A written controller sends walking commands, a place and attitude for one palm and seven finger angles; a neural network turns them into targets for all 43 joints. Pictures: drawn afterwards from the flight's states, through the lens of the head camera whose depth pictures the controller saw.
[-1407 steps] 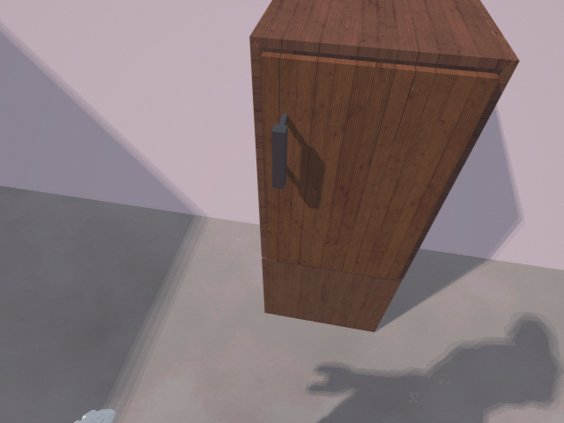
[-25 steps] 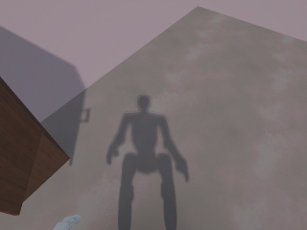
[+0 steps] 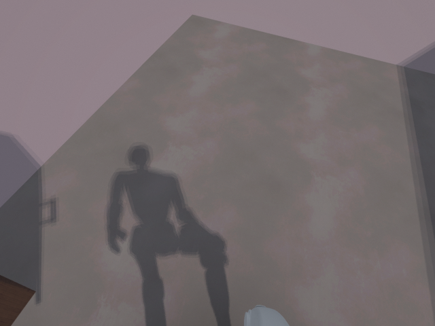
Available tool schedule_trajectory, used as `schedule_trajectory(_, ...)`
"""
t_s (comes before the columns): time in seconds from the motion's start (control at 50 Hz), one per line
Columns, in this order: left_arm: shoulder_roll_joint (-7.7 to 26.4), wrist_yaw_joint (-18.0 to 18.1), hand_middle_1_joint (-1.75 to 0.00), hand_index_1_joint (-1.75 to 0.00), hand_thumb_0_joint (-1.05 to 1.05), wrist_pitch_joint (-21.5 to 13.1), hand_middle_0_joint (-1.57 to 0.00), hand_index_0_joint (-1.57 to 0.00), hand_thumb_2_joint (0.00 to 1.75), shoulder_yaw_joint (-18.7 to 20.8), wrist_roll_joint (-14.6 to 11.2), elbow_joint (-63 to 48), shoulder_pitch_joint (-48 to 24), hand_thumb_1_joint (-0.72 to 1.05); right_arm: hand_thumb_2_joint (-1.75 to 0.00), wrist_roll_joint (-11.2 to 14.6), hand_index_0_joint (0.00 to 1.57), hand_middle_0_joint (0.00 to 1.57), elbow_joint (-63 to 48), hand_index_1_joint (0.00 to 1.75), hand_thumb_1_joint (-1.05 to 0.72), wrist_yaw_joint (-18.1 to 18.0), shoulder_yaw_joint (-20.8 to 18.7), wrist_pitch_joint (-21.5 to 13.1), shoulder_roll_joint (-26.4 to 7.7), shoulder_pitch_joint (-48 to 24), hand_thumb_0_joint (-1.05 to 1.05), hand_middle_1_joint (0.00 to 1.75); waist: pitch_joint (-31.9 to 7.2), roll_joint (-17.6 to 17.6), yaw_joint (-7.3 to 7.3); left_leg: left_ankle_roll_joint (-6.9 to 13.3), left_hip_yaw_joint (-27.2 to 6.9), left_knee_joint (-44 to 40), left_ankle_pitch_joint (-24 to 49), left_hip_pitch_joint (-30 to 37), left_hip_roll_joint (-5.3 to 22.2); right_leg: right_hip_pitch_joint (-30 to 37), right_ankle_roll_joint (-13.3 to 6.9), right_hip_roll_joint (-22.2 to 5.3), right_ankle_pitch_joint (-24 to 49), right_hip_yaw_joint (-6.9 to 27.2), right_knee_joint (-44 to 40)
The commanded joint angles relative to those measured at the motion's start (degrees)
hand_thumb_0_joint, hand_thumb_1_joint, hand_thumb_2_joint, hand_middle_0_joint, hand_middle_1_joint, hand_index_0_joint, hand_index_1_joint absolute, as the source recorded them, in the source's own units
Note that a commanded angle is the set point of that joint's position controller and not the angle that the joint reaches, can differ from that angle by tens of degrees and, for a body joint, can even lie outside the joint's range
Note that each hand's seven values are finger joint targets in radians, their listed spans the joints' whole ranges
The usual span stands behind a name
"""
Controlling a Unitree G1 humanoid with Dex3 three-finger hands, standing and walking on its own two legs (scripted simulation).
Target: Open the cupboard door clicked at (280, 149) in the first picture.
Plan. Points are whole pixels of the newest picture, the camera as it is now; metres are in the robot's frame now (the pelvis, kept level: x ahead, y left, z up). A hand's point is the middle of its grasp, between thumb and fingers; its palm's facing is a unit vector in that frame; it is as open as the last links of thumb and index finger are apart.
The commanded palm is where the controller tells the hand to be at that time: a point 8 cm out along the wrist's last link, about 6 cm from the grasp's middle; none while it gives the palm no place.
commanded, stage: walk to a spot facing it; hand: left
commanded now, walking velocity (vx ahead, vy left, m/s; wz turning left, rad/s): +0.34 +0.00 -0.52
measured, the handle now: out of the picture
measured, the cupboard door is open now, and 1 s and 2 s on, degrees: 43 43 43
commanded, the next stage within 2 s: turn to face it in 1.02 s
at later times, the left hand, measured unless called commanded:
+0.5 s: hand (180, 250) +0.30 +0.10 -0.17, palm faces -0.18 -0.96 -0.21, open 7.1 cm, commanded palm none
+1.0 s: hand (218, 166) +0.56 +0.02 -0.17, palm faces -0.31 -0.93 -0.20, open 7.3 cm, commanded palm none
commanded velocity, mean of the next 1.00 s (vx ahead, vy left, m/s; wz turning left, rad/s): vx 0.36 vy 0.00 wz -0.23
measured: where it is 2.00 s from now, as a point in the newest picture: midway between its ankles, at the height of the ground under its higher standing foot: (265, 230)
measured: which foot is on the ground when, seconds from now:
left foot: down 0.00-0.22, up 0.24-0.62, down 0.64-1.00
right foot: up 0.00-0.20, down 0.22-0.66, up 0.68-1.00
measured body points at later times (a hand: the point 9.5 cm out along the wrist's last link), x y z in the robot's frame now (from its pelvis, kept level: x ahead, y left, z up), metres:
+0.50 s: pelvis +0.20 -0.08 +0.00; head +0.23 -0.08 +0.45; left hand +0.31 +0.15 -0.15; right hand +0.20 -0.32 -0.15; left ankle +0.30 +0.06 -0.70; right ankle +0.16 -0.15 -0.74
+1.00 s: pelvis +0.43 -0.14 -0.01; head +0.45 -0.15 +0.44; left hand +0.58 +0.07 -0.15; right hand +0.31 -0.35 -0.17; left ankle +0.40 +0.02 -0.74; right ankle +0.47 -0.27 -0.74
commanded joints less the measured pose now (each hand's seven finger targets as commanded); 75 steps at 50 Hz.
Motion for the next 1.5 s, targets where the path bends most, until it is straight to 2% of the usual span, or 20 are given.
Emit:
schedule_trajectory(0.0, -0.94, -0.58, -0.3, -0.3, 0.0, -1.62, -0.2, -0.2, 0.9, -0.94, -0.49, -7.22, -9.01, 0.9, -0.9, 0.14, 0.2, 0.2, 0.67, 0.3, -0.9, -0.38, -2.45, -0.9, -9.44, 8.54, 0.0, 0.3, -1.17, 10.94, -3.27, 5.35, -3.04, -10.84, 16.15, 8.01, 12.56, -5.43, 0.17, -1.62, 3.94, -2.72, -11.34)
schedule_trajectory(0.1, -0.01, -0.39, -0.3, -0.3, 0.0, -1.51, -0.2, -0.2, 0.9, -0.89, -0.45, -7.66, -13.3, 0.9, -0.9, -0.44, 0.2, 0.2, 2.25, 0.3, -0.9, -0.07, -2.31, -0.05, -9.66, 9.64, 0.0, 0.3, 2.42, 12.47, -3.58, 5.26, -0.17, -10.48, 15.25, 4.63, 14.34, 3.67, -1.64, 0.41, 2.39, -6.01, -22.11)
schedule_trajectory(0.16, 3.45, 0.44, -0.3, -0.3, 0.0, -2.67, -0.2, -0.2, 0.9, 0.31, -0.39, -2.94, 1.82, 0.9, -0.9, 0.16, 0.2, 0.2, 2.35, 0.3, -0.9, 0.08, -2.24, 0.35, -10.65, 6.61, 0.0, 0.3, -5.52, 7.58, 4.61, 2.51, 4.11, 11.05, 31.51, -0.46, 11.32, 28.78, -5.14, 4.81, 1.77, -7.71, -30.58)
schedule_trajectory(0.18, 9.51, 1.31, -0.3, -0.3, 0.0, -3.59, -0.2, -0.2, 0.9, 2.07, -0.13, 0.26, 12.87, 0.9, -0.9, 1.43, 0.2, 0.2, 1.11, 0.3, -0.9, 0.82, -1.77, 0.07, -8.34, 4.77, 0.0, 0.3, -12.7, -3.37, 9.78, 0.18, 6.64, 28.76, 20.72, -14.87, 6.88, 47.68, -8.76, -5.24, -3.64, 5.38, -34.75)
schedule_trajectory(0.2, 15.47, 2.31, -0.3, -0.3, 0.0, -3.73, -0.2, -0.2, 0.9, 3.44, -1.14, 1.6, 18.78, 0.9, -0.9, 2.37, 0.2, 0.2, -1.75, 0.3, -0.9, 0.6, -1.37, -0.18, -5.07, 3.34, 0.0, 0.3, -17.21, -16.31, 10.28, -2.39, 2.58, 48.12, -20.41, -30.77, -1.96, 55.41, -15.1, -21.98, 1.05, 34.19, -44.16)
schedule_trajectory(0.22, 16.19, 2.98, -0.3, -0.3, 0.0, -3.2, -0.2, -0.2, 0.9, 3.31, -2.16, 1.17, 15.43, 0.9, -0.9, 1.87, 0.2, 0.2, -2.22, 0.3, -0.9, 0.45, -2.12, 0.0, -6.84, -0.88, 0.0, 0.3, -11.32, -8.63, 9.07, -1.54, -6.77, 53.99, -18.37, -35.81, 0.81, 47.93, -17.05, -23.17, -1.1, 34.76, -47.92)
schedule_trajectory(0.32, 4.59, 3.95, -0.3, -0.3, 0.0, -4.56, -0.2, -0.2, 0.9, 0.14, -1.06, -2.63, -0.5, 0.9, -0.9, 0.32, 0.2, 0.2, 3.1, 0.3, -0.9, 1.01, -2.4, 2.54, -3.63, 2.58, 0.0, 0.3, -1.13, -4.72, -2.29, -2.67, -7.58, 37.78, -2.6, -21.02, 4.41, 17.95, -11.23, -11.28, 2.47, 11.71, -52.53)
schedule_trajectory(0.52, 4.6, 3.69, -0.3, -0.3, 0.0, -6.17, -0.2, -0.2, 0.9, 0.1, -1.28, 3.26, 7.19, 0.9, -0.9, 0.79, 0.2, 0.2, -1.05, 0.3, -0.9, 2.48, -2.65, 0.8, -3.11, -10.75, 0.0, 0.3, -0.06, -3.3, 0.46, -1.31, -6.08, 12.77, 3.78, -18.95, 0.21, 28.35, -11.04, -10.87, 11.73, 11.63, -50.32)
schedule_trajectory(0.58, 4.58, 3.84, -0.3, -0.3, 0.0, -6.0, -0.2, -0.2, 0.9, 0.18, -1.64, 3.81, 6.63, 0.9, -0.9, 0.42, 0.2, 0.2, 1.88, 0.3, -0.9, 1.78, -3.04, -0.07, -5.12, -4.11, 0.0, 0.3, -2.14, 0.91, -3.53, 0.19, -3.82, 3.08, 5.9, -1.86, -2.79, 23.13, -8.18, -7.07, 20.19, 8.0, -39.16)
schedule_trajectory(0.64, 1.19, 3.02, -0.3, -0.3, 0.0, -6.28, -0.2, -0.2, 0.9, -1.13, -1.5, 0.23, 5.38, 0.9, -0.9, -0.42, 0.2, 0.2, 5.29, 0.3, -0.9, 0.29, -5.09, 0.44, -15.59, 12.82, 0.0, 0.3, -9.81, 15.71, -8.74, 14.03, -39.57, -9.59, -6.57, 19.4, 23.31, -3.97, -2.98, 3.76, -14.64, 1.52, 4.24)
schedule_trajectory(0.78, -2.2, 1.48, -0.3, -0.3, 0.0, -3.35, -0.2, -0.2, 0.9, -0.9, -0.63, 1.38, 2.89, 0.9, -0.9, 0.33, 0.2, 0.2, 4.14, 0.3, -0.9, 0.2, -3.13, -1.11, -7.41, 0.5, 0.0, 0.3, -1.67, 9.81, -0.69, 7.88, -10.16, -15.11, 2.23, -1.25, 12.58, 1.91, -0.5, -4.23, 1.06, 0.8, -9.11)
schedule_trajectory(0.94, -0.42, 1.44, -0.3, -0.3, 0.0, -3.62, -0.2, -0.2, 0.9, -0.13, -0.42, 1.71, 2.45, 0.9, -0.9, 0.13, 0.2, 0.2, 6.58, 0.3, -0.9, 0.98, -3.21, 0.69, -7.9, 2.45, 0.0, 0.3, 1.28, 6.66, 1.01, 5.13, -4.06, -7.51, -5.17, -6.04, 9.55, 19.68, -0.97, 0.91, 4.85, -6.5, -29.82)
schedule_trajectory(0.98, 6.56, 2.34, -0.3, -0.3, 0.0, -4.85, -0.2, -0.2, 0.9, 1.56, -0.08, 5.83, 16.46, 0.9, -0.9, 1.16, 0.2, 0.2, 5.86, 0.3, -0.9, 1.4, -2.29, 0.51, -4.61, 1.46, 0.0, 0.3, -4.76, -6.8, 7.56, 0.97, 3.55, 18.91, -1.97, -18.81, 1.02, 39.53, -7.11, -9.21, -4.55, 11.11, -38.54)
schedule_trajectory(1.0, 12.49, 3.04, -0.3, -0.3, 0.0, -5.02, -0.2, -0.2, 0.9, 2.8, -0.9, 7.4, 22.24, 0.9, -0.9, 1.68, 0.2, 0.2, 3.62, 0.3, -0.9, 1.6, -1.87, 0.17, -2.51, 0.25, 0.0, 0.3, -8.86, -19.47, 8.88, -0.15, 1.5, 36.14, -21.05, -29.24, -3.82, 46.76, -13.49, -22.05, -5.73, 31.83, -49.15)
schedule_trajectory(1.02, 11.11, 3.77, -0.3, -0.3, 0.0, -4.83, -0.2, -0.2, 0.9, 2.32, -1.41, 6.85, 20.04, 0.9, -0.9, 1.4, 0.2, 0.2, 3.28, 0.3, -0.9, 1.25, -2.44, 0.13, -4.84, -2.69, 0.0, 0.3, -7.5, -13.42, 8.22, 0.18, -5.63, 43.94, -18.39, -32.35, -0.82, 43.78, -15.33, -22.39, -5.81, 32.51, -50.62)
schedule_trajectory(1.18, 2.15, 4.61, -0.3, -0.3, 0.0, -6.09, -0.2, -0.2, 0.9, -0.85, -1.02, 4.64, 5.16, 0.9, -0.9, 1.17, 0.2, 0.2, 7.33, 0.3, -0.9, 1.76, -1.18, 2.45, 2.13, 1.01, 0.0, 0.3, -1.3, -2.92, -1.87, -1.22, -4.25, 20.06, -0.46, -15.25, -0.11, 22.52, -8.54, -13.2, 25.13, -1.11, -48.42)
schedule_trajectory(1.28, 2.95, 5.25, -0.3, -0.3, 0.0, -4.74, -0.2, -0.2, 0.9, -0.62, -1.69, 4.39, 4.53, 0.9, -0.9, 0.98, 0.2, 0.2, 6.91, 0.3, -0.9, 1.76, -1.68, 2.02, -2.43, 2.76, 0.0, 0.3, -4.52, -1.01, -3.46, 0.33, -4.05, 5.17, 14.73, -3.8, -2.29, 24.84, -3.07, -11.05, 28.14, -7.08, -34.25)
schedule_trajectory(1.32, -0.06, 5.36, -0.3, -0.3, 0.0, -3.6, -0.2, -0.2, 0.9, -0.83, -2.55, 2.24, 8.13, 0.9, -0.9, 0.2, 0.2, 0.2, 6.59, 0.3, -0.9, 0.66, -3.71, 2.09, -11.88, 8.78, 0.0, 0.3, -11.23, 21.86, -4.93, 11.65, -29.17, 1.02, 42.89, 10.26, 15.42, 9.12, 2.9, -0.53, -14.18, -9.7, -10.78)
schedule_trajectory(1.34, 1.2, 5.51, -0.3, -0.3, 0.0, -3.07, -0.2, -0.2, 0.9, -1.43, -2.0, 0.02, 4.5, 0.9, -0.9, 0.44, 0.2, 0.2, 5.98, 0.3, -0.9, -0.19, -3.61, 2.71, -12.62, 8.91, 0.0, 0.3, -10.21, 18.57, -5.74, 15.32, -34.91, -1.95, 39.94, 8.06, 18.23, 6.44, 2.71, 0.9, -23.2, -2.77, -0.68)
schedule_trajectory(1.48, -0.07, 4.79, -0.3, -0.3, 0.0, -1.0, -0.2, -0.2, 0.9, -0.19, -1.54, -1.53, 0.73, 0.9, -0.9, 0.53, 0.2, 0.2, 0.87, 0.3, -0.9, -0.71, -3.94, 2.83, -10.92, -3.65, 0.0, 0.3, -9.29, 10.86, -1.33, 10.45, -23.33, -3.59, 26.46, -2.11, 9.56, 6.47, 4.2, -0.55, -10.09, 1.38, -5.79)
